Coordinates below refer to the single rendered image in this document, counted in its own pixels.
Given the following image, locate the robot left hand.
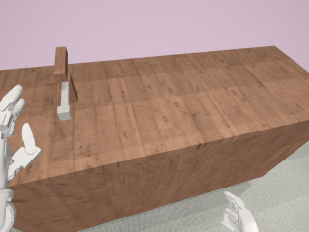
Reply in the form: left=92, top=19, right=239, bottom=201
left=0, top=84, right=41, bottom=190

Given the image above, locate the tap lever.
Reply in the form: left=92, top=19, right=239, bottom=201
left=57, top=82, right=72, bottom=121

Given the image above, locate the counter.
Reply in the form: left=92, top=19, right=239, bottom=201
left=0, top=45, right=309, bottom=232

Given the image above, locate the robot right hand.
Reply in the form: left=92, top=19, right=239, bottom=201
left=221, top=191, right=260, bottom=232

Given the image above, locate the left robot forearm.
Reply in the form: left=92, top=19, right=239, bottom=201
left=0, top=189, right=17, bottom=232

